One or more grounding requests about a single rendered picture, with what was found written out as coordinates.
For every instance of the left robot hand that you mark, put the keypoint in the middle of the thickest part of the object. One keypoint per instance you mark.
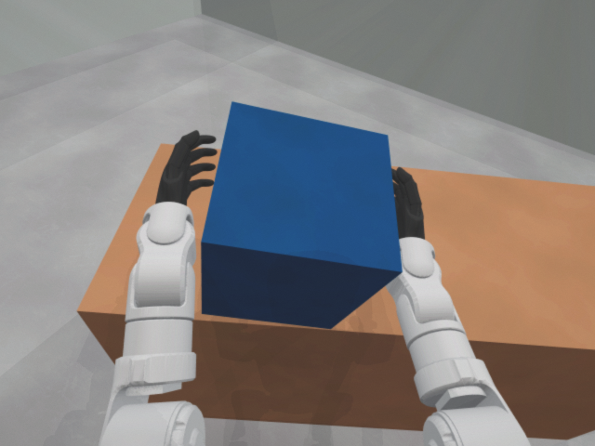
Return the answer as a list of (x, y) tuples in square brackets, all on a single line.
[(175, 185)]

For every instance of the right robot hand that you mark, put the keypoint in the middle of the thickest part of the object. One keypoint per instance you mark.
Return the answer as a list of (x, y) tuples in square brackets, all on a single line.
[(408, 205)]

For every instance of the robot right upper arm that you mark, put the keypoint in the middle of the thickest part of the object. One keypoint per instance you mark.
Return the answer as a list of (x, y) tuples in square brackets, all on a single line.
[(478, 426)]

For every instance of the left robot forearm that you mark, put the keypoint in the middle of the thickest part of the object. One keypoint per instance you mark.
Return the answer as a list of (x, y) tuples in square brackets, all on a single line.
[(157, 353)]

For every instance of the robot left upper arm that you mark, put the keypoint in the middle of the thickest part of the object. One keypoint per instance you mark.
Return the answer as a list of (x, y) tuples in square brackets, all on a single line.
[(172, 423)]

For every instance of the carton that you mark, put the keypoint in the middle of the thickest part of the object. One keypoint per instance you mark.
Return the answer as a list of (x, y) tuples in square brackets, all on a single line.
[(301, 226)]

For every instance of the pedestal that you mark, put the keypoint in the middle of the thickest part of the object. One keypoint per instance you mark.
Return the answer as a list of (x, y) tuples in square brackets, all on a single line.
[(517, 258)]

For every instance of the right robot forearm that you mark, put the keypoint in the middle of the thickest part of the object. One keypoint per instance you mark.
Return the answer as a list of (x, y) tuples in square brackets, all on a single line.
[(448, 375)]

